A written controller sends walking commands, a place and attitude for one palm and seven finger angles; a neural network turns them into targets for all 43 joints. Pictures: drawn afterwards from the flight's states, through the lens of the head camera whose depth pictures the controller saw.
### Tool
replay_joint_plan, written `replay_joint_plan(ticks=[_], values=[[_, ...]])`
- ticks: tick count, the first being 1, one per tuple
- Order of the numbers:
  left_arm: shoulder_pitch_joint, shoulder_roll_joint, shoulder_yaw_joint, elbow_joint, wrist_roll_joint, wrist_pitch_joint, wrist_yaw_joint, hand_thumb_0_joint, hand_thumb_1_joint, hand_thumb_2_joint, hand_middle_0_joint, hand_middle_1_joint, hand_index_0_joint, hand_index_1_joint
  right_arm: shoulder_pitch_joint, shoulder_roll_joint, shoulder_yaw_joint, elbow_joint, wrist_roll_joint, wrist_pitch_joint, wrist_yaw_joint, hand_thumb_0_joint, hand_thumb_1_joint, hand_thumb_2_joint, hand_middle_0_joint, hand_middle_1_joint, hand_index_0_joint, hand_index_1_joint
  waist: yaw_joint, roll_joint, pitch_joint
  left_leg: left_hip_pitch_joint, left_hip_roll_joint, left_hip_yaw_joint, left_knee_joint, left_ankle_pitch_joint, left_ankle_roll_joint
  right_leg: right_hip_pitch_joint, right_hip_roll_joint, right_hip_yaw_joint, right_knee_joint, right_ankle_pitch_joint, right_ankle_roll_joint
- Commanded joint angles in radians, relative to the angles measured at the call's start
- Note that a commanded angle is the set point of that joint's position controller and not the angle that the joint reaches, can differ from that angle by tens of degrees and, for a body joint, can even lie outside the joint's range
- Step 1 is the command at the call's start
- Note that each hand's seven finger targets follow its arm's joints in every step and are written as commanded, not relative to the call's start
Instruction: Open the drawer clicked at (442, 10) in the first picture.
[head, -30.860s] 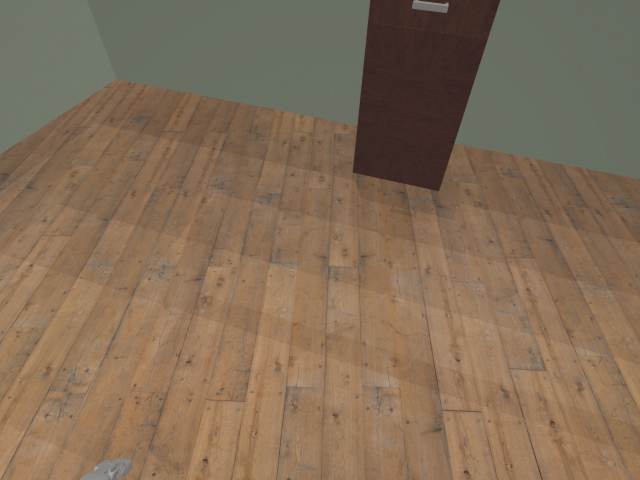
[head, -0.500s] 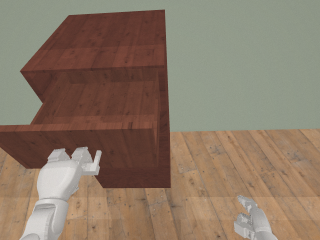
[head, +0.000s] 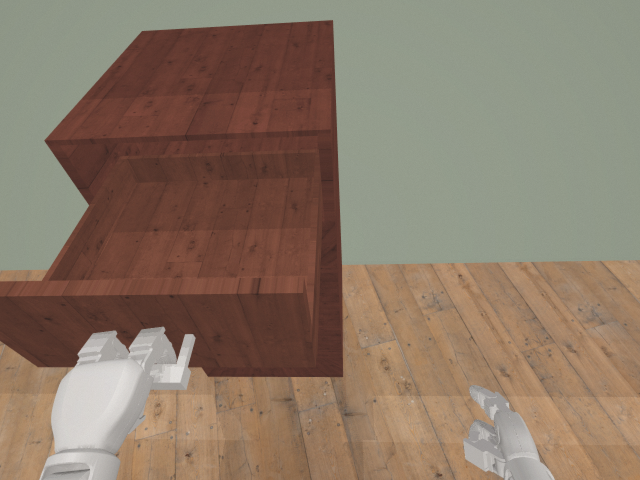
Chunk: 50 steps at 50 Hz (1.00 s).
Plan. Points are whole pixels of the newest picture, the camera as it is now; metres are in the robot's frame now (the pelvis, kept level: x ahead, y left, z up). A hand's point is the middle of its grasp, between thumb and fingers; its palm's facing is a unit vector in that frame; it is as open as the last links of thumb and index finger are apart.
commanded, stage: pull the drawer open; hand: left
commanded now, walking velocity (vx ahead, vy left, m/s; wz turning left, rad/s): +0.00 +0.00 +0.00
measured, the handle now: (139, 359) +0.22 +0.25 +0.06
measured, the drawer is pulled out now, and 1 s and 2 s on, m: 0.28 0.30 0.30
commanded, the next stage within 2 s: open the thumb to release the handle in 0.68 s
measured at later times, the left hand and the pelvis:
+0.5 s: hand (122, 431) +0.15 +0.24 +0.04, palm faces +0.01 -0.08 -1.00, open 5.6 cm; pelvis +0.00 +0.00 +0.00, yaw -1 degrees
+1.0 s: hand (125, 424) +0.16 +0.24 +0.04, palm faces +0.05 -0.07 -1.00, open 6.6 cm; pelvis -0.01 +0.00 +0.00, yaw +0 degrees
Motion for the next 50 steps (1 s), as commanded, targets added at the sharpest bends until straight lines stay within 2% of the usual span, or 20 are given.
replay_joint_plan(ticks=[1,9,14,15,16,18,20,23,25,31,32,35,37,38,39,40,44,45,47,50], values=[[0.084,0.175,0.18,-0.237,-0.015,0.011,0.054,0.0,0.9,0.9,-0.4,-1.35,-0.4,-1.35,-0.149,-0.102,-0.029,-0.171,0.007,-0.054,0.001,0.0,-0.9,-0.9,0.2,0.3,0.2,0.3,0.041,-0.031,-0.158,0.013,-0.025,-0.032,-0.056,0.356,-0.004,0.143,-0.02,0.049,-0.084,0.358,0.001],[0.249,0.198,0.232,-0.279,-0.037,-0.003,0.078,0.0,0.9,0.9,-0.4,-1.35,-0.4,-1.35,-0.146,-0.109,-0.023,-0.183,0.008,-0.047,0.011,0.0,-0.9,-0.9,0.2,0.3,0.2,0.3,0.052,-0.037,-0.145,-0.007,-0.018,-0.026,-0.042,0.376,-0.006,0.154,-0.026,0.071,-0.077,0.434,0.005],[0.319,0.176,0.213,-0.327,-0.037,-0.003,0.101,0.0,0.9,0.9,-0.4,-1.35,-0.4,-1.35,-0.137,-0.114,-0.027,-0.197,0.008,-0.041,0.028,0.0,-0.9,-0.9,0.2,0.3,0.2,0.3,0.052,0.022,-0.151,-0.001,-0.006,-0.027,-0.032,0.423,-0.011,0.124,-0.022,0.054,-0.062,0.401,0.004],[0.331,0.159,0.2,-0.323,-0.037,0.0,0.102,0.0,0.9,0.9,-0.4,-1.35,-0.4,-1.35,-0.138,-0.112,-0.027,-0.2,0.005,-0.041,0.029,0.0,-0.9,-0.9,0.2,0.3,0.2,0.3,0.051,0.004,-0.142,-0.002,-0.008,-0.027,-0.027,0.413,-0.006,0.114,-0.022,0.05,-0.063,0.393,0.006],[0.299,0.182,0.219,-0.334,-0.035,0.0,0.107,0.0,0.9,0.9,-0.4,-1.35,-0.4,-1.35,-0.136,-0.118,-0.03,-0.199,0.004,-0.038,0.03,0.0,-0.9,-0.9,0.2,0.3,0.2,0.3,0.044,0.0,-0.149,-0.006,-0.007,-0.03,-0.028,0.4,-0.008,0.112,-0.022,0.055,-0.064,0.389,0.005],[0.335,0.194,0.247,-0.318,-0.035,0.001,0.12,0.0,0.9,0.9,-0.4,-1.35,-0.4,-1.35,-0.14,-0.115,-0.029,-0.203,0.002,-0.037,0.026,0.0,-0.9,-0.9,0.2,0.3,0.2,0.3,0.054,-0.013,-0.146,-0.021,-0.009,-0.029,-0.028,0.381,-0.007,0.122,-0.024,0.062,-0.061,0.394,0.004],[0.341,0.167,0.224,-0.306,-0.032,-0.001,0.122,0.0,0.9,0.9,-0.4,-1.35,-0.4,-1.35,-0.138,-0.113,-0.031,-0.203,0.003,-0.035,0.029,0.0,-0.9,-0.9,0.2,0.3,0.2,0.3,0.049,-0.02,-0.128,-0.027,-0.01,-0.03,-0.025,0.366,-0.005,0.102,-0.02,0.057,-0.058,0.367,0.003],[0.313,0.183,0.237,-0.323,-0.029,0.006,0.132,0.0,0.9,0.9,-0.4,-1.35,-0.4,-1.35,-0.136,-0.117,-0.036,-0.204,0.003,-0.033,0.027,0.0,-0.9,-0.9,0.2,0.3,0.2,0.3,0.048,0.016,-0.153,-0.015,-0.008,-0.03,-0.024,0.368,-0.006,0.096,-0.02,0.057,-0.055,0.345,0.001],[0.304,0.161,0.217,-0.311,-0.025,0.013,0.134,0.0,0.9,0.9,-0.4,-1.35,-0.4,-1.35,-0.133,-0.111,-0.035,-0.203,0.002,-0.033,0.027,0.0,-0.9,-0.9,0.2,0.3,0.2,0.3,0.044,0.003,-0.142,-0.02,-0.008,-0.033,-0.025,0.359,-0.006,0.084,-0.017,0.042,-0.05,0.32,0.001],[0.234,0.182,0.233,-0.282,-0.022,0.024,0.131,0.0,0.9,0.9,-0.4,-1.35,-0.4,-1.35,-0.131,-0.11,-0.037,-0.192,0.006,-0.032,0.017,0.0,-0.9,-0.9,0.2,0.3,0.2,0.3,0.036,-0.032,-0.142,-0.025,-0.011,-0.043,-0.031,0.322,-0.005,0.087,-0.016,0.045,-0.055,0.3,-0.001],[0.219,0.182,0.231,-0.293,-0.022,0.027,0.13,0.0,0.9,0.9,-0.4,-1.35,-0.4,-1.35,-0.135,-0.112,-0.038,-0.194,0.006,-0.03,0.014,0.0,-0.9,-0.9,0.2,0.3,0.2,0.3,0.04,-0.009,-0.152,-0.013,-0.011,-0.042,-0.036,0.329,-0.008,0.096,-0.016,0.051,-0.063,0.298,-0.003],[0.182,0.156,0.2,-0.271,-0.014,0.03,0.124,0.0,0.9,0.9,-0.4,-1.35,-0.4,-1.35,-0.133,-0.104,-0.037,-0.187,0.005,-0.036,0.011,0.0,-0.9,-0.9,0.2,0.3,0.2,0.3,0.031,-0.025,-0.127,-0.012,-0.014,-0.044,-0.035,0.314,-0.004,0.074,-0.012,0.038,-0.061,0.272,-0.002],[0.164,0.163,0.196,-0.292,-0.016,0.032,0.118,0.0,0.9,0.9,-0.4,-1.35,-0.4,-1.35,-0.132,-0.108,-0.038,-0.191,0.004,-0.035,0.009,0.0,-0.9,-0.9,0.2,0.3,0.2,0.3,0.032,-0.002,-0.146,0.006,-0.011,-0.046,-0.04,0.332,-0.008,0.088,-0.015,0.043,-0.07,0.275,-0.003],[0.186,0.15,0.186,-0.283,-0.016,0.032,0.117,0.0,0.9,0.9,-0.4,-1.35,-0.4,-1.35,-0.132,-0.102,-0.035,-0.191,0.005,-0.04,0.01,0.0,-0.9,-0.9,0.2,0.3,0.2,0.3,0.037,-0.019,-0.147,0.008,-0.012,-0.046,-0.036,0.336,-0.004,0.088,-0.015,0.038,-0.065,0.279,0.0],[-0.046,0.193,0.206,-0.255,-0.004,0.031,0.117,0.0,0.9,0.9,-0.4,-1.35,-0.4,-1.35,-0.136,-0.111,-0.036,-0.157,0.005,-0.029,-0.003,0.0,-0.9,-0.9,0.2,0.3,0.2,0.3,-0.014,-0.049,-0.108,-0.007,-0.018,-0.053,-0.036,0.28,-0.004,0.047,-0.013,0.037,-0.074,0.258,0.001],[-0.012,0.19,0.224,-0.216,0.006,0.029,0.119,0.0,0.83,0.87,-0.395,-1.342,-0.395,-1.342,-0.137,-0.101,-0.04,-0.167,-0.002,-0.037,-0.011,0.0,-0.9,-0.9,0.2,0.3,0.2,0.3,0.02,-0.05,-0.116,-0.007,-0.022,-0.053,-0.042,0.256,-0.001,0.061,-0.012,0.042,-0.079,0.23,-0.001],[0.01,0.193,0.223,-0.199,-0.009,0.022,0.105,0.0,0.55,0.75,-0.375,-1.313,-0.375,-1.313,-0.145,-0.095,-0.036,-0.157,0.006,-0.04,-0.019,0.0,-0.9,-0.9,0.2,0.3,0.2,0.3,0.029,-0.064,-0.145,0.009,-0.028,-0.046,-0.05,0.267,-0.001,0.108,-0.019,0.054,-0.095,0.273,-0.001],[0.013,0.171,0.194,-0.185,-0.004,0.025,0.098,0.0,0.48,0.72,-0.37,-1.305,-0.37,-1.305,-0.149,-0.093,-0.032,-0.159,0.004,-0.041,-0.021,0.0,-0.9,-0.9,0.2,0.3,0.2,0.3,0.028,-0.065,-0.131,0.008,-0.033,-0.043,-0.05,0.261,0.002,0.103,-0.02,0.056,-0.1,0.27,0.002],[-0.01,0.189,0.202,-0.191,-0.005,0.029,0.089,0.0,0.34,0.66,-0.36,-1.29,-0.36,-1.29,-0.155,-0.097,-0.031,-0.153,0.005,-0.04,-0.022,0.0,-0.9,-0.9,0.2,0.3,0.2,0.3,0.031,-0.034,-0.133,0.019,-0.032,-0.042,-0.062,0.266,-0.003,0.123,-0.023,0.063,-0.115,0.267,0.0],[-0.004,0.209,0.215,-0.155,-0.004,0.031,0.073,0.0,0.13,0.57,-0.345,-1.268,-0.345,-1.268,-0.17,-0.09,-0.022,-0.147,0.005,-0.042,-0.029,0.0,-0.9,-0.9,0.2,0.3,0.2,0.3,0.042,-0.058,-0.113,0.006,-0.037,-0.037,-0.068,0.242,0.005,0.138,-0.025,0.073,-0.128,0.256,0.003]])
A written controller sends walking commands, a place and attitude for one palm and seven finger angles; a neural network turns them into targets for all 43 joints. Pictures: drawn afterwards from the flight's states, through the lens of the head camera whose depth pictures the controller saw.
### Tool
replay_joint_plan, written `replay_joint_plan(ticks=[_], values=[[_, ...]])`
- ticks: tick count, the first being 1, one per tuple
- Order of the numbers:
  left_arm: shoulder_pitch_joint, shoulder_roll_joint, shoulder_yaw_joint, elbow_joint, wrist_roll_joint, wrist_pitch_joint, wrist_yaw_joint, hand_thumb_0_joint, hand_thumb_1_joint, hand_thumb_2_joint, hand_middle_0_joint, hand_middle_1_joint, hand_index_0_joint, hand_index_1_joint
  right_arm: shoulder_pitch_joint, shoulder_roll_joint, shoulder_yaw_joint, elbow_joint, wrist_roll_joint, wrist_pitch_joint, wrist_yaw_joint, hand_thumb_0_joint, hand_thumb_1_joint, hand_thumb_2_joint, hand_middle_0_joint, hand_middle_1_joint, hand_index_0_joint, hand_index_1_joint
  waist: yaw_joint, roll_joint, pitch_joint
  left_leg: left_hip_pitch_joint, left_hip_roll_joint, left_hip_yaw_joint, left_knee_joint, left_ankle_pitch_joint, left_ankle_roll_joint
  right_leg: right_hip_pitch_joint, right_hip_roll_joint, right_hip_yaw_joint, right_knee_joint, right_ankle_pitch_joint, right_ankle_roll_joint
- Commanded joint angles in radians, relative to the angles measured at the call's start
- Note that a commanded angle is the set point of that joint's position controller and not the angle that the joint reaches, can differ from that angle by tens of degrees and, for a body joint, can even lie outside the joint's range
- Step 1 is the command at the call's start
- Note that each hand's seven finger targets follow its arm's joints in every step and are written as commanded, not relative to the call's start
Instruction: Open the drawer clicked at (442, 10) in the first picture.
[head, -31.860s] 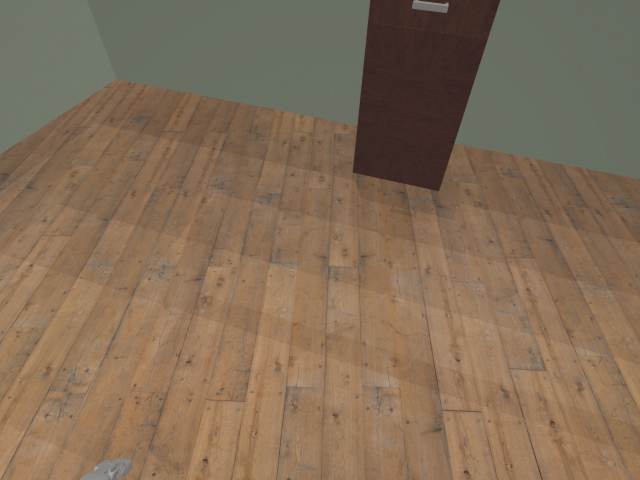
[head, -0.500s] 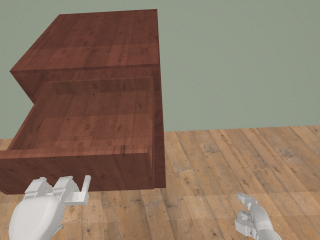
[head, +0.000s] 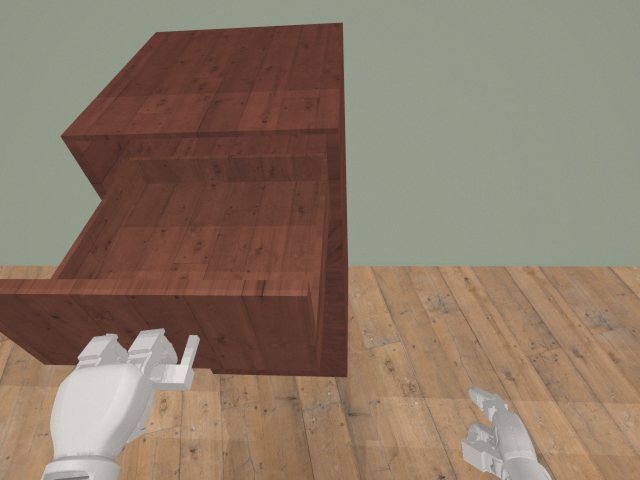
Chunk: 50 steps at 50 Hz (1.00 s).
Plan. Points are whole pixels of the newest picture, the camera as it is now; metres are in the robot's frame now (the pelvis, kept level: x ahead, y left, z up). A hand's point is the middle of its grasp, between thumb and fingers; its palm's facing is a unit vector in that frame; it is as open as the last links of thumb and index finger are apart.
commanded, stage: open the thumb to release the handle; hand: left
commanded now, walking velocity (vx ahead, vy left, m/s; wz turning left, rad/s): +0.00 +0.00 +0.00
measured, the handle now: (144, 359) +0.22 +0.25 +0.06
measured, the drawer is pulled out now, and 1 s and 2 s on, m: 0.30 0.30 0.30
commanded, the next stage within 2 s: lift the hand off the handle in 0.28 s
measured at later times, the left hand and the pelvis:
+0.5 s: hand (132, 415) +0.16 +0.25 +0.04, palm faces +0.04 -0.08 -1.00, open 13.6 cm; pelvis -0.01 -0.01 +0.00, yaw +0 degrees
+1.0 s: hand (122, 393) +0.18 +0.25 +0.07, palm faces +0.06 -0.07 -1.00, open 13.6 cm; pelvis -0.02 +0.00 +0.01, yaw +1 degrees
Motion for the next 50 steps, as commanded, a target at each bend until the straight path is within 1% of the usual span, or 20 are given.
replay_joint_plan(ticks=[1,2,5,9,15,17,18,19,22,25,28,30,32,34,38,41,42,44,49,50], values=[[-0.047,0.22,0.226,-0.147,-0.003,0.038,0.026,0.0,0.06,0.54,-0.34,-1.26,-0.34,-1.26,-0.165,-0.1,-0.025,-0.154,0.004,-0.054,-0.014,0.0,-0.9,-0.9,0.2,0.3,0.2,0.3,0.021,-0.058,-0.112,0.003,-0.038,-0.027,-0.084,0.234,0.007,0.138,-0.028,0.09,-0.141,0.262,0.006],[-0.027,0.242,0.252,-0.136,-0.012,0.038,0.019,0.0,-0.01,0.51,-0.335,-1.253,-0.335,-1.253,-0.165,-0.103,-0.026,-0.155,0.005,-0.052,-0.017,0.0,-0.9,-0.9,0.2,0.3,0.2,0.3,0.03,-0.059,-0.123,0.01,-0.036,-0.028,-0.088,0.23,0.005,0.158,-0.03,0.097,-0.152,0.25,0.008],[-0.065,0.219,0.225,-0.115,-0.013,0.03,0.004,0.0,-0.22,0.42,-0.32,-1.23,-0.32,-1.23,-0.171,-0.098,-0.023,-0.147,0.006,-0.053,-0.02,0.0,-0.9,-0.9,0.2,0.3,0.2,0.3,0.019,-0.046,-0.075,0.005,-0.04,-0.024,-0.093,0.21,0.01,0.129,-0.026,0.094,-0.168,0.209,0.008],[-0.064,0.232,0.246,-0.123,-0.027,0.009,-0.001,0.0,-0.5,0.3,-0.3,-1.2,-0.3,-1.2,-0.162,-0.101,-0.027,-0.146,0.004,-0.059,-0.02,0.0,-0.9,-0.9,0.2,0.3,0.2,0.3,0.023,-0.033,-0.088,0.01,-0.04,-0.026,-0.101,0.211,0.007,0.148,-0.031,0.099,-0.178,0.209,0.008],[-0.056,0.222,0.244,-0.113,-0.021,-0.018,0.004,0.0,-0.5,0.3,-0.3,-1.2,-0.3,-1.2,-0.161,-0.102,-0.033,-0.149,-0.001,-0.065,-0.02,0.0,-0.9,-0.9,0.2,0.3,0.2,0.3,0.029,-0.05,-0.103,0.007,-0.044,-0.025,-0.095,0.208,0.01,0.145,-0.036,0.102,-0.178,0.212,0.01],[-0.058,0.247,0.275,-0.113,-0.026,-0.025,0.009,0.0,-0.5,0.3,-0.3,-1.2,-0.3,-1.2,-0.155,-0.108,-0.04,-0.143,0.0,-0.064,-0.021,0.0,-0.9,-0.9,0.2,0.3,0.2,0.3,0.03,-0.035,-0.119,0.011,-0.042,-0.024,-0.1,0.207,0.005,0.158,-0.037,0.111,-0.188,0.2,0.009],[-0.052,0.235,0.261,-0.113,-0.024,-0.026,0.012,0.0,-0.5,0.3,-0.3,-1.2,-0.3,-1.2,-0.159,-0.105,-0.037,-0.149,0.0,-0.067,-0.02,0.0,-0.9,-0.9,0.2,0.3,0.2,0.3,0.031,-0.041,-0.11,0.001,-0.042,-0.023,-0.096,0.199,0.007,0.147,-0.039,0.102,-0.179,0.191,0.01],[-0.035,0.132,0.163,-0.091,-0.028,-0.023,0.007,0.0,-0.5,0.3,-0.3,-1.2,-0.3,-1.2,-0.15,-0.1,-0.04,-0.147,-0.002,-0.07,-0.012,0.0,-0.9,-0.9,0.2,0.3,0.2,0.3,0.013,-0.066,-0.09,-0.007,-0.042,-0.023,-0.09,0.196,0.008,0.119,-0.039,0.086,-0.177,0.19,0.012],[-0.046,0.214,0.242,-0.102,-0.026,-0.03,0.019,0.0,-0.5,0.3,-0.3,-1.2,-0.3,-1.2,-0.144,-0.112,-0.05,-0.141,-0.002,-0.072,-0.015,0.0,-0.9,-0.9,0.2,0.3,0.2,0.3,0.024,-0.064,-0.126,-0.006,-0.04,-0.023,-0.088,0.208,0.005,0.136,-0.035,0.096,-0.171,0.208,0.01],[-0.096,0.201,0.222,-0.063,-0.004,-0.018,0.029,0.0,-0.5,0.3,-0.3,-1.2,-0.3,-1.2,-0.148,-0.106,-0.044,-0.139,0.0,-0.07,-0.019,0.0,-0.9,-0.9,0.2,0.3,0.2,0.3,0.016,-0.073,-0.108,-0.033,-0.043,-0.023,-0.084,0.166,0.007,0.107,-0.039,0.091,-0.17,0.143,0.011],[-0.144,0.197,0.204,-0.087,0.003,-0.012,0.035,0.0,-0.5,0.3,-0.3,-1.2,-0.3,-1.2,-0.148,-0.108,-0.045,-0.141,0.001,-0.071,-0.019,0.0,-0.9,-0.9,0.2,0.3,0.2,0.3,0.01,-0.039,-0.13,-0.012,-0.04,-0.022,-0.083,0.174,0.006,0.101,-0.039,0.082,-0.165,0.139,0.01],[-0.172,0.174,0.179,-0.06,-0.001,-0.002,0.032,0.0,-0.5,0.3,-0.3,-1.2,-0.3,-1.2,-0.148,-0.105,-0.045,-0.135,0.006,-0.072,-0.022,0.0,-0.9,-0.9,0.2,0.3,0.2,0.3,0.001,-0.068,-0.117,-0.014,-0.038,-0.024,-0.085,0.166,0.008,0.089,-0.035,0.07,-0.166,0.13,0.013],[-0.231,0.209,0.2,-0.047,-0.004,0.004,0.03,0.0,-0.5,0.3,-0.3,-1.2,-0.3,-1.2,-0.148,-0.108,-0.046,-0.129,0.007,-0.07,-0.029,0.0,-0.9,-0.9,0.2,0.3,0.2,0.3,-0.006,-0.08,-0.113,-0.013,-0.039,-0.024,-0.087,0.148,0.008,0.089,-0.035,0.074,-0.181,0.089,0.016],[-0.271,0.193,0.176,-0.02,0.001,0.011,0.027,0.0,-0.5,0.3,-0.3,-1.2,-0.3,-1.2,-0.15,-0.103,-0.042,-0.126,0.009,-0.073,-0.033,0.0,-0.9,-0.9,0.2,0.3,0.2,0.3,-0.008,-0.098,-0.102,-0.021,-0.038,-0.025,-0.091,0.128,0.011,0.077,-0.038,0.066,-0.182,0.061,0.018],[-0.244,0.235,0.199,-0.127,-0.001,0.024,0.016,0.0,-0.5,0.3,-0.3,-1.2,-0.3,-1.2,-0.166,-0.098,-0.036,-0.141,0.008,-0.073,-0.033,0.0,-0.9,-0.9,0.2,0.3,0.2,0.3,0.023,-0.025,-0.182,0.036,-0.039,-0.023,-0.106,0.199,0.011,0.153,-0.038,0.061,-0.17,0.141,0.012],[-0.313,0.221,0.171,-0.152,-0.016,0.035,-0.011,0.0,-0.5,0.3,-0.3,-1.2,-0.3,-1.2,-0.186,-0.095,-0.026,-0.141,0.012,-0.069,-0.035,0.0,-0.9,-0.9,0.2,0.3,0.2,0.3,0.006,-0.042,-0.11,0.034,-0.037,-0.031,-0.129,0.185,0.013,0.135,-0.035,0.052,-0.195,0.105,0.013],[-0.328,0.252,0.196,-0.165,-0.015,0.034,-0.018,0.0,-0.5,0.3,-0.3,-1.2,-0.3,-1.2,-0.191,-0.098,-0.026,-0.139,0.01,-0.07,-0.037,0.0,-0.9,-0.9,0.2,0.3,0.2,0.3,0.007,-0.01,-0.109,0.06,-0.035,-0.031,-0.132,0.196,0.011,0.138,-0.033,0.066,-0.211,0.102,0.01],[-0.305,0.259,0.202,-0.198,-0.026,0.033,-0.033,0.0,-0.5,0.3,-0.3,-1.2,-0.3,-1.2,-0.191,-0.092,-0.023,-0.144,0.01,-0.071,-0.036,0.0,-0.9,-0.9,0.2,0.3,0.2,0.3,0.018,-0.01,-0.113,0.069,-0.036,-0.031,-0.143,0.201,0.014,0.162,-0.035,0.061,-0.216,0.105,0.009],[-0.335,0.235,0.172,-0.24,-0.043,0.037,-0.076,0.0,-0.5,0.3,-0.3,-1.2,-0.3,-1.2,-0.194,-0.092,-0.015,-0.145,0.012,-0.07,-0.028,0.0,-0.9,-0.9,0.2,0.3,0.2,0.3,0.008,0.005,-0.075,0.099,-0.03,-0.038,-0.178,0.223,0.01,0.173,-0.033,0.042,-0.243,0.107,0.01],[-0.315,0.242,0.179,-0.25,-0.044,0.037,-0.083,0.0,-0.5,0.3,-0.3,-1.2,-0.3,-1.2,-0.193,-0.094,-0.014,-0.152,0.01,-0.072,-0.028,0.0,-0.9,-0.9,0.2,0.3,0.2,0.3,0.017,0.0,-0.086,0.109,-0.03,-0.035,-0.179,0.238,0.014,0.185,-0.033,0.039,-0.244,0.125,0.013]])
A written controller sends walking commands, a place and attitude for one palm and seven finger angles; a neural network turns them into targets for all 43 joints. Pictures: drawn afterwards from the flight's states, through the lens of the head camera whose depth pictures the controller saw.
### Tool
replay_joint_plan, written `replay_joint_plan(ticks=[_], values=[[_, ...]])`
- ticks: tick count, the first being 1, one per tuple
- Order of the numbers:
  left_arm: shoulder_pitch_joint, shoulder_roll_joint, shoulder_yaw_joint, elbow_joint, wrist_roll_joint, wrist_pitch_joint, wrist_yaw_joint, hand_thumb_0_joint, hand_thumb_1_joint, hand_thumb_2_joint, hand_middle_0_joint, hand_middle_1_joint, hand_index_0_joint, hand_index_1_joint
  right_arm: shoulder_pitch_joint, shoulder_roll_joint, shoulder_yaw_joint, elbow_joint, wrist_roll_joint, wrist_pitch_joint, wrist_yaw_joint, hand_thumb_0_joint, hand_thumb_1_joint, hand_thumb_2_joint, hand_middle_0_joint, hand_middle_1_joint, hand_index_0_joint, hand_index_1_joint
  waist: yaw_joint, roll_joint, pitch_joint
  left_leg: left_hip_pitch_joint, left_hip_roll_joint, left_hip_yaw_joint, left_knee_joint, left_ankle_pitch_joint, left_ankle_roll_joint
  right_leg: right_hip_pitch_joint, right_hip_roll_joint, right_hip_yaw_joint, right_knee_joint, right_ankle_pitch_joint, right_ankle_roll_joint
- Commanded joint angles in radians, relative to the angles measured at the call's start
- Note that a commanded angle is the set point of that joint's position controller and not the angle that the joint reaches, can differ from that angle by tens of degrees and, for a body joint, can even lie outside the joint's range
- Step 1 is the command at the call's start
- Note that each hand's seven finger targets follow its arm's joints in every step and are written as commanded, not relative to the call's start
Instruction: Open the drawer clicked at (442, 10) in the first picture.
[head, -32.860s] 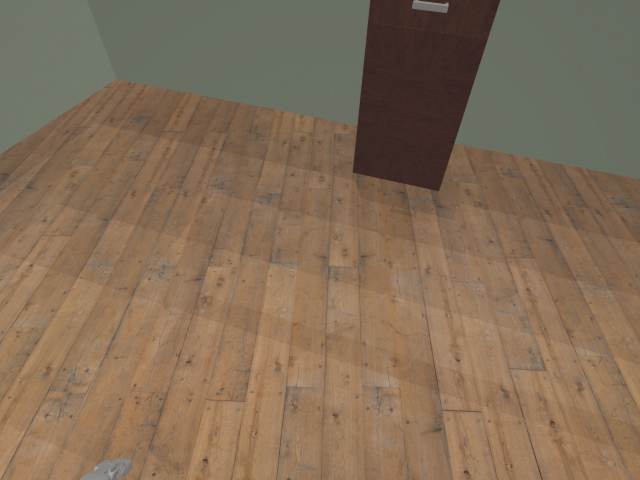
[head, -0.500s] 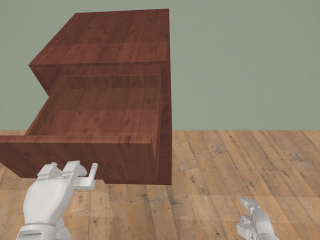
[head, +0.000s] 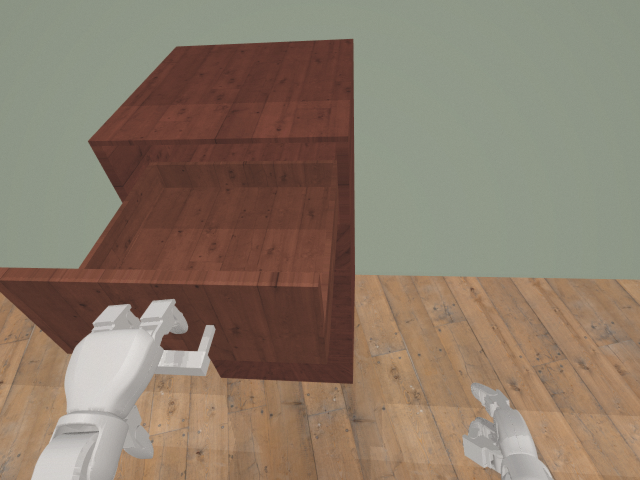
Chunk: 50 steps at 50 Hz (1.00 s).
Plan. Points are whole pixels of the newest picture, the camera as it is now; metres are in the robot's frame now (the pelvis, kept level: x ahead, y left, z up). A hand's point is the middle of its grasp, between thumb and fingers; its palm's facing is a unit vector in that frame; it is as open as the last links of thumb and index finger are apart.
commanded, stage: lift the hand off the handle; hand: left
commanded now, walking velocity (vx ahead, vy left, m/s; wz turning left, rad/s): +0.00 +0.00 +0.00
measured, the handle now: (163, 346) +0.24 +0.25 +0.05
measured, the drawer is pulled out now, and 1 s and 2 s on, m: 0.30 0.30 0.30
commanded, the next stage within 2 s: draw the hand back to the body in 0.98 s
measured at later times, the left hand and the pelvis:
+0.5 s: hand (103, 346) +0.20 +0.26 +0.13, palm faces +0.10 -0.08 -0.99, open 13.4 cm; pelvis +0.00 +0.01 +0.01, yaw +1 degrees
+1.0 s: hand (106, 290) +0.22 +0.24 +0.19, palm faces +0.15 -0.05 -0.99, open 13.8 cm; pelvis +0.00 +0.01 +0.01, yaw +1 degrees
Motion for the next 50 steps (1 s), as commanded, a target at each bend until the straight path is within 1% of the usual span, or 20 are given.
replay_joint_plan(ticks=[1,8,13,19,25,27,28,32,33,36,37,38,40,42,43,46,47,48,49,50], values=[[-0.17,0.218,0.209,-0.277,-0.007,0.022,0.03,0.0,-0.5,0.3,-0.3,-1.2,-0.3,-1.2,-0.178,-0.093,-0.023,-0.163,0.006,-0.049,0.002,0.0,-0.9,-0.9,0.2,0.3,0.2,0.3,0.018,-0.019,-0.131,0.025,-0.026,-0.016,-0.107,0.188,0.011,0.098,-0.027,0.057,-0.151,0.078,0.01],[-0.137,0.182,0.159,-0.359,-0.048,0.052,-0.054,0.0,-0.5,0.3,-0.3,-1.2,-0.3,-1.2,-0.185,-0.101,-0.011,-0.181,0.012,-0.04,0.015,0.0,-0.9,-0.9,0.2,0.3,0.2,0.3,0.015,-0.032,-0.129,0.066,-0.016,-0.013,-0.14,0.24,0.012,0.148,-0.036,0.028,-0.171,0.13,0.021],[-0.127,0.22,0.192,-0.393,-0.054,0.076,-0.105,0.0,-0.5,0.3,-0.3,-1.2,-0.3,-1.2,-0.188,-0.11,0.0,-0.185,0.015,-0.026,0.021,0.0,-0.9,-0.9,0.2,0.3,0.2,0.3,0.019,-0.052,-0.104,0.074,-0.007,-0.017,-0.158,0.266,0.011,0.175,-0.039,0.021,-0.186,0.16,0.021],[-0.2,0.249,0.2,-0.445,-0.078,0.086,-0.146,0.0,-0.5,0.3,-0.3,-1.2,-0.3,-1.2,-0.2,-0.114,0.0,-0.182,0.024,-0.015,0.018,0.0,-0.9,-0.9,0.2,0.3,0.2,0.3,0.007,0.0,-0.075,0.092,0.003,-0.025,-0.192,0.26,0.008,0.186,-0.033,0.013,-0.212,0.14,0.019],[-0.259,0.269,0.207,-0.497,-0.081,0.076,-0.17,0.0,-0.5,0.3,-0.3,-1.2,-0.3,-1.2,-0.203,-0.115,0.006,-0.192,0.024,-0.023,0.018,0.0,-0.9,-0.9,0.2,0.3,0.2,0.3,0.017,0.007,-0.126,0.12,0.001,-0.03,-0.203,0.295,0.006,0.221,-0.037,-0.003,-0.216,0.159,0.021],[-0.255,0.289,0.236,-0.547,-0.103,0.08,-0.17,0.0,-0.5,0.3,-0.3,-1.2,-0.3,-1.2,-0.23,-0.118,0.012,-0.212,0.036,-0.032,0.021,0.0,-0.9,-0.9,0.2,0.3,0.2,0.3,0.021,0.057,-0.14,0.124,0.013,-0.043,-0.206,0.3,0.0,0.237,-0.03,0.005,-0.211,0.173,0.018],[-0.277,0.251,0.189,-0.541,-0.091,0.078,-0.178,0.0,-0.5,0.3,-0.3,-1.2,-0.3,-1.2,-0.21,-0.102,0.019,-0.202,0.027,-0.034,0.025,0.0,-0.9,-0.9,0.2,0.3,0.2,0.3,0.017,0.023,-0.136,0.124,0.006,-0.036,-0.205,0.308,0.002,0.223,-0.04,-0.014,-0.209,0.155,0.019],[-0.31,0.32,0.262,-0.492,-0.114,0.106,-0.197,0.0,-0.5,0.3,-0.3,-1.2,-0.3,-1.2,-0.239,-0.115,0.014,-0.193,0.042,-0.025,0.029,0.0,-0.9,-0.9,0.2,0.3,0.2,0.3,0.016,0.01,-0.096,0.102,0.011,-0.044,-0.223,0.274,0.0,0.231,-0.028,0.005,-0.225,0.148,0.018],[-0.338,0.299,0.227,-0.47,-0.091,0.116,-0.213,0.0,-0.5,0.3,-0.3,-1.2,-0.3,-1.2,-0.223,-0.105,0.022,-0.184,0.029,-0.023,0.036,0.0,-0.9,-0.9,0.2,0.3,0.2,0.3,0.023,-0.018,-0.107,0.094,0.002,-0.037,-0.226,0.293,0.001,0.24,-0.04,-0.011,-0.216,0.148,0.018],[-0.351,0.313,0.227,-0.406,-0.107,0.169,-0.257,0.0,-0.5,0.3,-0.3,-1.2,-0.3,-1.2,-0.233,-0.113,0.017,-0.18,0.045,0.005,0.044,0.0,-0.9,-0.9,0.2,0.3,0.2,0.3,0.019,-0.035,-0.066,0.07,0.0,-0.029,-0.24,0.286,0.001,0.232,-0.038,-0.005,-0.22,0.157,0.022],[-0.373,0.342,0.264,-0.422,-0.135,0.183,-0.272,0.0,-0.5,0.3,-0.3,-1.2,-0.3,-1.2,-0.262,-0.119,0.02,-0.191,0.062,0.003,0.046,0.0,-0.9,-0.9,0.2,0.3,0.2,0.3,0.011,0.016,-0.083,0.064,0.01,-0.032,-0.238,0.264,-0.001,0.243,-0.031,0.004,-0.212,0.153,0.021],[-0.417,0.304,0.203,-0.443,-0.122,0.189,-0.294,0.0,-0.5,0.3,-0.3,-1.2,-0.3,-1.2,-0.256,-0.11,0.028,-0.199,0.05,0.002,0.051,0.0,-0.9,-0.9,0.2,0.3,0.2,0.3,0.021,0.008,-0.119,0.066,-0.001,-0.032,-0.242,0.281,0.0,0.263,-0.041,-0.01,-0.198,0.153,0.02],[-0.398,0.305,0.196,-0.445,-0.144,0.197,-0.322,0.0,-0.5,0.3,-0.3,-1.2,-0.3,-1.2,-0.251,-0.116,0.02,-0.201,0.055,0.008,0.05,0.0,-0.9,-0.9,0.2,0.3,0.2,0.3,0.012,-0.014,-0.11,0.068,-0.001,-0.03,-0.243,0.28,0.005,0.257,-0.037,-0.013,-0.204,0.165,0.026],[-0.407,0.353,0.246,-0.489,-0.165,0.196,-0.342,0.0,-0.5,0.3,-0.3,-1.2,-0.3,-1.2,-0.278,-0.121,0.024,-0.224,0.069,0.001,0.05,0.0,-0.9,-0.9,0.2,0.3,0.2,0.3,0.011,0.022,-0.141,0.066,0.013,-0.034,-0.233,0.259,0.007,0.271,-0.028,-0.001,-0.192,0.168,0.027],[-0.428,0.303,0.183,-0.515,-0.147,0.189,-0.354,0.0,-0.5,0.3,-0.3,-1.2,-0.3,-1.2,-0.263,-0.108,0.033,-0.227,0.054,-0.003,0.055,0.0,-0.9,-0.9,0.2,0.3,0.2,0.3,0.018,0.002,-0.178,0.076,-0.001,-0.03,-0.226,0.286,0.01,0.284,-0.041,-0.011,-0.184,0.173,0.027],[-0.352,0.358,0.255,-0.487,-0.15,0.177,-0.355,0.0,-0.5,0.3,-0.3,-1.2,-0.3,-1.2,-0.24,-0.123,0.024,-0.221,0.053,0.005,0.055,0.0,-0.9,-0.9,0.2,0.3,0.2,0.3,0.018,-0.057,-0.142,0.061,0.003,-0.024,-0.22,0.291,0.01,0.264,-0.039,-0.009,-0.189,0.189,0.032],[-0.334,0.394,0.313,-0.487,-0.173,0.176,-0.349,0.0,-0.5,0.3,-0.3,-1.2,-0.3,-1.2,-0.253,-0.129,0.026,-0.225,0.066,0.003,0.054,0.0,-0.9,-0.9,0.2,0.3,0.2,0.3,0.019,-0.019,-0.124,0.045,0.014,-0.026,-0.212,0.263,0.008,0.258,-0.031,0.001,-0.187,0.179,0.029],[-0.343,0.341,0.262,-0.472,-0.153,0.173,-0.354,0.0,-0.5,0.3,-0.3,-1.2,-0.3,-1.2,-0.24,-0.11,0.037,-0.224,0.052,0.001,0.062,0.0,-0.9,-0.9,0.2,0.3,0.2,0.3,0.027,-0.056,-0.135,0.038,0.0,-0.023,-0.207,0.284,0.008,0.265,-0.043,-0.01,-0.177,0.176,0.027],[-0.32,0.357,0.287,-0.434,-0.164,0.167,-0.35,0.0,-0.5,0.3,-0.3,-1.2,-0.3,-1.2,-0.227,-0.113,0.025,-0.202,0.055,0.01,0.063,0.0,-0.9,-0.9,0.2,0.3,0.2,0.3,0.013,-0.06,-0.082,0.032,0.006,-0.022,-0.217,0.269,0.005,0.232,-0.037,-0.009,-0.192,0.16,0.028],[-0.311,0.359,0.295,-0.469,-0.176,0.161,-0.346,0.0,-0.5,0.3,-0.3,-1.2,-0.3,-1.2,-0.229,-0.121,0.028,-0.221,0.055,0.007,0.065,0.0,-0.9,-0.9,0.2,0.3,0.2,0.3,0.024,-0.059,-0.096,0.032,0.002,-0.022,-0.211,0.263,0.007,0.237,-0.042,-0.011,-0.188,0.16,0.031]])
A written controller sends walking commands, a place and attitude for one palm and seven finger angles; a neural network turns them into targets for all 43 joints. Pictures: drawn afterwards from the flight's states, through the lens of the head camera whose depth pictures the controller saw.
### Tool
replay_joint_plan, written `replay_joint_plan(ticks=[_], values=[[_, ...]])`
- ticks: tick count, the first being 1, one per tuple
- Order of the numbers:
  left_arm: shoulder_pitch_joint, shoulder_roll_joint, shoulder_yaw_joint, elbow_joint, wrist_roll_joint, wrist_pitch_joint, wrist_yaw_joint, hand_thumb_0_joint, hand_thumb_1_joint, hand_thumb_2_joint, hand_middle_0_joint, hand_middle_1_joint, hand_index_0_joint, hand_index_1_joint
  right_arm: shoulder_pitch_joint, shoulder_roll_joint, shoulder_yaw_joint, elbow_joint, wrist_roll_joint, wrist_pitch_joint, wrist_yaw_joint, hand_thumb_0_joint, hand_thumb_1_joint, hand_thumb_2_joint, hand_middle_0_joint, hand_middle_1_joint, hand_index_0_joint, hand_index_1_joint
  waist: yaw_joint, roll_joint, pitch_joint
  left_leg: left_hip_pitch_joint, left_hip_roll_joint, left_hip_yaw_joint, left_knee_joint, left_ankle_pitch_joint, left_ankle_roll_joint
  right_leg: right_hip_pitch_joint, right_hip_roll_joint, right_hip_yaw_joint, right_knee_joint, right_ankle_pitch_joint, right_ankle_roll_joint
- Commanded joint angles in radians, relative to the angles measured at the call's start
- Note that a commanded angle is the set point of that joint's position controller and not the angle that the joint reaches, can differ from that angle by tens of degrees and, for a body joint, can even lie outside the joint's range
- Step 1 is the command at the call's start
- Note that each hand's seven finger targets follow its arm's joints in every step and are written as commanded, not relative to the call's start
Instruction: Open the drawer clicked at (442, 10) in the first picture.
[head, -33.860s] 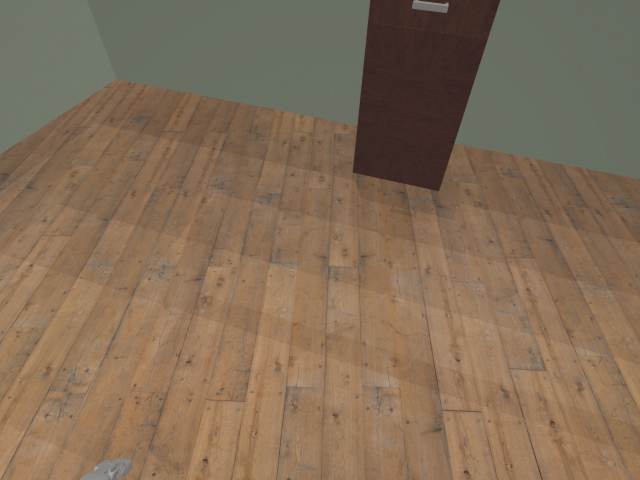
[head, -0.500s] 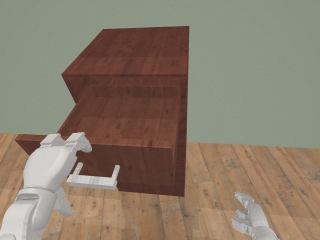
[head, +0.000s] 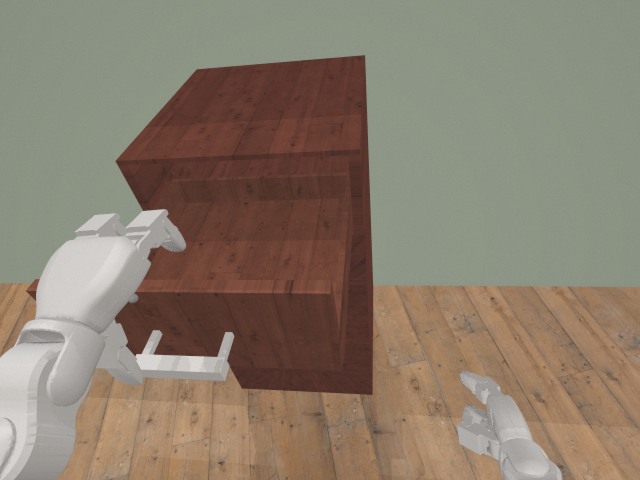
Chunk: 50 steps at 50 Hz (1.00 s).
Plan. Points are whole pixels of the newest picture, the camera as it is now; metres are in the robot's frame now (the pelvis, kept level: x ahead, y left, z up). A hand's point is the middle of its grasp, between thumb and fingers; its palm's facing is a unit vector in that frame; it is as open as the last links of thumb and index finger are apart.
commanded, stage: draw the hand back to the body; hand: left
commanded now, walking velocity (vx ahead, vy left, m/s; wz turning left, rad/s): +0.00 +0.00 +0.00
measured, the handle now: (185, 352) +0.25 +0.23 +0.04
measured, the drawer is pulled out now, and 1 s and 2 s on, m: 0.30 0.30 0.30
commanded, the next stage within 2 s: step back with the hand held close in 1.68 s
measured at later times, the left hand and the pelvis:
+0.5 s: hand (109, 314) +0.21 +0.24 +0.18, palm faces +0.16 -0.02 -0.99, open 13.8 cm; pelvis +0.00 -0.01 +0.00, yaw +1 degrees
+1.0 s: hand (98, 290) +0.20 +0.22 +0.23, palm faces +0.47 -0.82 -0.33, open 12.7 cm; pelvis +0.01 -0.01 +0.00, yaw +1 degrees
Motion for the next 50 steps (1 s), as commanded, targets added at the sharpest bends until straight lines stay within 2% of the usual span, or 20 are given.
replay_joint_plan(ticks=[1,2,7,11,12,13,17,18,22,24,27,34,35,36,37,39,41,43,47,50], values=[[-0.131,0.247,0.238,-0.14,0.002,-0.015,0.047,0.0,-0.5,0.3,-0.3,-1.2,-0.3,-1.2,-0.192,-0.083,-0.034,-0.171,0.003,-0.053,0.005,0.0,-0.9,-0.9,0.2,0.3,0.2,0.3,0.027,-0.121,-0.125,-0.092,0.021,-0.005,-0.05,0.183,-0.005,0.105,-0.02,0.011,-0.046,0.096,0.014],[-0.133,0.288,0.288,-0.155,-0.025,-0.019,0.059,0.0,-0.5,0.3,-0.3,-1.2,-0.3,-1.2,-0.208,-0.089,-0.034,-0.176,0.013,-0.06,0.002,0.0,-0.9,-0.9,0.2,0.3,0.2,0.3,0.025,-0.077,-0.133,-0.095,0.028,-0.006,-0.041,0.153,-0.008,0.107,-0.018,0.023,-0.046,0.078,0.013],[-0.135,0.236,0.245,-0.177,-0.036,-0.038,0.072,0.0,-0.5,0.3,-0.3,-1.2,-0.3,-1.2,-0.206,-0.087,-0.037,-0.183,0.01,-0.082,-0.002,0.0,-0.9,-0.9,0.2,0.3,0.2,0.3,0.011,-0.046,-0.138,-0.066,0.019,-0.008,-0.017,0.144,-0.006,0.067,-0.022,0.032,-0.061,0.055,0.014],[-0.183,0.239,0.207,-0.127,-0.013,-0.056,0.069,0.0,-0.5,0.3,-0.3,-1.2,-0.3,-1.2,-0.169,-0.091,-0.044,-0.163,-0.001,-0.095,-0.017,0.0,-0.9,-0.9,0.2,0.3,0.2,0.3,-0.005,-0.085,-0.113,-0.075,0.012,-0.005,-0.02,0.092,-0.001,0.037,-0.033,0.024,-0.077,-0.021,0.023],[-0.179,0.263,0.244,-0.14,-0.032,-0.061,0.073,0.0,-0.5,0.3,-0.3,-1.2,-0.3,-1.2,-0.187,-0.096,-0.043,-0.166,0.007,-0.106,-0.02,0.0,-0.9,-0.9,0.2,0.3,0.2,0.3,-0.003,-0.048,-0.113,-0.075,0.017,-0.012,-0.009,0.086,-0.002,0.042,-0.029,0.044,-0.079,-0.019,0.014],[-0.165,0.258,0.233,-0.141,-0.01,-0.066,0.071,0.0,-0.5,0.3,-0.3,-1.2,-0.3,-1.2,-0.163,-0.087,-0.037,-0.168,-0.008,-0.109,-0.018,0.0,-0.9,-0.9,0.2,0.3,0.2,0.3,0.012,-0.078,-0.17,-0.071,0.01,-0.009,0.0,0.119,0.0,0.082,-0.04,0.032,-0.058,0.009,0.018],[-0.122,0.322,0.316,-0.166,-0.036,-0.078,0.084,0.0,-0.5,0.3,-0.3,-1.2,-0.3,-1.2,-0.186,-0.099,-0.042,-0.172,0.002,-0.111,-0.025,0.0,-0.9,-0.9,0.2,0.3,0.2,0.3,0.014,-0.051,-0.161,-0.073,0.015,-0.012,0.014,0.128,-0.005,0.083,-0.037,0.058,-0.06,0.049,0.016],[-0.123,0.285,0.279,-0.157,-0.023,-0.083,0.08,0.0,-0.5,0.3,-0.3,-1.2,-0.3,-1.2,-0.165,-0.084,-0.035,-0.17,-0.011,-0.111,-0.021,0.0,-0.9,-0.9,0.2,0.3,0.2,0.3,0.017,-0.069,-0.175,-0.078,0.009,-0.009,0.016,0.148,-0.004,0.093,-0.045,0.04,-0.047,0.06,0.019],[-0.011,0.307,0.351,-0.167,-0.078,-0.089,0.088,0.0,-0.5,0.3,-0.3,-1.2,-0.3,-1.2,-0.177,-0.1,-0.046,-0.179,0.003,-0.114,-0.02,0.0,-0.9,-0.9,0.2,0.3,0.2,0.3,0.021,-0.066,-0.138,-0.081,0.018,-0.01,0.024,0.165,-0.009,0.074,-0.034,0.046,-0.046,0.109,0.018],[0.048,0.271,0.325,-0.148,-0.084,-0.086,0.081,0.0,-0.5,0.3,-0.3,-1.2,-0.3,-1.2,-0.149,-0.09,-0.047,-0.174,-0.005,-0.106,-0.015,0.0,-0.9,-0.9,0.2,0.3,0.2,0.3,0.018,-0.103,-0.122,-0.095,0.016,-0.004,0.015,0.168,-0.008,0.077,-0.039,0.024,-0.036,0.114,0.025],[0.079,0.306,0.372,-0.174,-0.108,-0.078,0.081,0.0,-0.5,0.3,-0.3,-1.2,-0.3,-1.2,-0.176,-0.105,-0.047,-0.188,0.005,-0.106,-0.016,0.0,-0.9,-0.9,0.2,0.3,0.2,0.3,0.019,-0.089,-0.099,-0.105,0.022,-0.006,0.027,0.135,-0.01,0.052,-0.036,0.043,-0.046,0.085,0.024],[0.04,0.279,0.322,-0.209,-0.085,-0.11,0.093,0.0,-0.5,0.3,-0.3,-1.2,-0.3,-1.2,-0.136,-0.101,-0.049,-0.186,-0.009,-0.115,-0.027,0.0,-0.9,-0.9,0.2,0.3,0.2,0.3,0.001,-0.072,-0.11,-0.082,0.022,-0.008,0.016,0.104,-0.005,0.019,-0.04,0.009,-0.055,0.005,0.027],[-0.037,-0.109,0.31,-0.274,-0.758,-0.233,0.151,0.0,-0.465,0.315,-0.298,-1.178,-0.298,-1.178,-0.063,-0.014,-0.057,-0.243,-0.011,-0.189,-0.052,0.0,-0.9,-0.9,0.2,0.3,0.2,0.3,-0.09,-0.204,0.007,-0.03,0.048,-0.001,0.015,0.013,0.015,-0.04,-0.013,-0.023,-0.108,-0.025,0.011],[0.072,0.003,0.379,-0.157,-0.768,-0.28,0.191,0.0,-0.43,0.33,-0.295,-1.155,-0.295,-1.155,-0.03,-0.054,-0.053,-0.19,-0.025,-0.226,-0.07,0.0,-0.9,-0.9,0.2,0.3,0.2,0.3,-0.076,-0.27,0.023,-0.043,0.062,-0.014,0.007,-0.039,0.012,-0.048,-0.018,-0.013,-0.105,-0.088,0.015],[0.092,0.006,0.382,-0.157,-0.778,-0.303,0.202,0.0,-0.395,0.345,-0.292,-1.133,-0.292,-1.133,-0.063,-0.056,-0.045,-0.174,-0.027,-0.247,-0.073,0.0,-0.9,-0.9,0.2,0.3,0.2,0.3,-0.068,-0.22,0.059,-0.049,0.058,-0.024,-0.003,-0.076,0.007,-0.069,-0.012,0.0,-0.122,-0.125,0.009],[0.009,0.038,0.45,-0.312,-0.838,-0.363,0.237,0.0,-0.325,0.375,-0.287,-1.087,-0.287,-1.087,-0.033,-0.049,-0.054,-0.177,-0.033,-0.279,-0.091,0.0,-0.9,-0.9,0.2,0.3,0.2,0.3,-0.046,-0.131,-0.084,-0.007,0.047,-0.012,-0.009,-0.014,0.004,0.021,-0.043,0.0,-0.116,-0.09,0.01],[0.029,0.018,0.46,-0.336,-0.845,-0.398,0.265,0.0,-0.255,0.405,-0.282,-1.043,-0.282,-1.043,-0.013,-0.039,-0.054,-0.161,-0.042,-0.311,-0.095,0.0,-0.9,-0.9,0.2,0.3,0.2,0.3,-0.033,-0.031,-0.133,0.007,0.044,-0.008,-0.021,0.032,-0.007,0.067,-0.044,-0.003,-0.095,-0.032,0.003],[0.073,-0.027,0.431,-0.314,-0.851,-0.408,0.276,0.0,-0.185,0.435,-0.277,-0.997,-0.277,-0.997,0.0,-0.031,-0.044,-0.143,-0.046,-0.329,-0.092,0.0,-0.9,-0.9,0.2,0.3,0.2,0.3,-0.034,0.05,-0.089,-0.016,0.046,-0.009,-0.042,0.062,-0.018,0.078,-0.043,-0.012,-0.09,0.01,-0.007],[0.09,-0.067,0.405,-0.253,-0.86,-0.406,0.266,0.0,-0.045,0.495,-0.268,-0.908,-0.268,-0.908,0.003,-0.045,-0.054,-0.126,-0.045,-0.332,-0.078,0.0,-0.9,-0.9,0.2,0.3,0.2,0.3,-0.036,-0.007,0.003,-0.052,0.061,-0.016,-0.058,0.126,-0.022,0.076,-0.033,-0.018,-0.095,0.069,-0.01],[0.11,-0.083,0.394,-0.247,-0.864,-0.405,0.256,0.0,0.06,0.54,-0.26,-0.84,-0.26,-0.84,0.003,-0.049,-0.063,-0.131,-0.044,-0.325,-0.07,0.0,-0.9,-0.9,0.2,0.3,0.2,0.3,-0.031,-0.048,-0.027,-0.041,0.065,-0.012,-0.055,0.173,-0.014,0.097,-0.034,-0.014,-0.082,0.114,-0.008]])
